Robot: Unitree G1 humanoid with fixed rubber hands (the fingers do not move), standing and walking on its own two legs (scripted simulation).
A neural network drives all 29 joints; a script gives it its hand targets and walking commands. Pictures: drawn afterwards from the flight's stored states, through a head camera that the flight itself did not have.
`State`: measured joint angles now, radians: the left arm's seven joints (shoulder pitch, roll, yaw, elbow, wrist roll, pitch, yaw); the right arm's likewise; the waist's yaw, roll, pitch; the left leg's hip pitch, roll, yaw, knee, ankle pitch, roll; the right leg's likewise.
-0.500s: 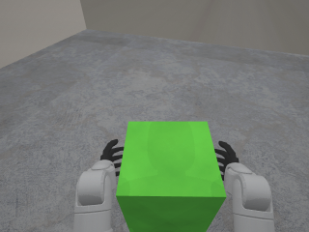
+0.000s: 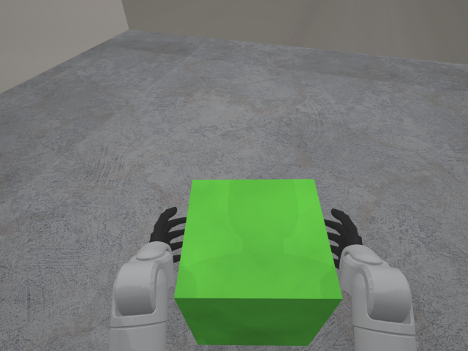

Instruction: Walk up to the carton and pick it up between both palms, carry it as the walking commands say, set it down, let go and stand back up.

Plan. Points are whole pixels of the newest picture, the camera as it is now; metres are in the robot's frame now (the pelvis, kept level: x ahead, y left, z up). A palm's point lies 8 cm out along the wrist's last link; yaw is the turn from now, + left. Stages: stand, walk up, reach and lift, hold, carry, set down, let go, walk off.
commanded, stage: carry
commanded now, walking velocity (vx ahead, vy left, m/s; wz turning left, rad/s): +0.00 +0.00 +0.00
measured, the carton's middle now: (252, 266) +0.28 +0.00 +0.01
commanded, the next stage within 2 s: hold in 1.42 s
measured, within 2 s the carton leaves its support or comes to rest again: neither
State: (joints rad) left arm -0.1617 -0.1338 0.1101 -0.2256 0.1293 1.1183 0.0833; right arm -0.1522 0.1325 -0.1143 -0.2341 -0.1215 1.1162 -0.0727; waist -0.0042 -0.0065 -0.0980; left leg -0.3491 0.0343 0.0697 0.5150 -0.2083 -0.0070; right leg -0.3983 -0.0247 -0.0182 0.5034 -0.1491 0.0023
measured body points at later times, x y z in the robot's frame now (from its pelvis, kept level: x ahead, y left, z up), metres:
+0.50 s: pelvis +0.02 +0.00 +0.00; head +0.01 +0.00 +0.45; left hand +0.30 +0.15 +0.06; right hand +0.30 -0.15 +0.06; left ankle +0.04 +0.12 -0.73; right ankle +0.07 -0.12 -0.73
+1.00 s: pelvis +0.03 +0.00 +0.00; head +0.02 +0.00 +0.45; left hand +0.31 +0.16 +0.05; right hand +0.31 -0.15 +0.05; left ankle +0.04 +0.12 -0.73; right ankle +0.07 -0.12 -0.73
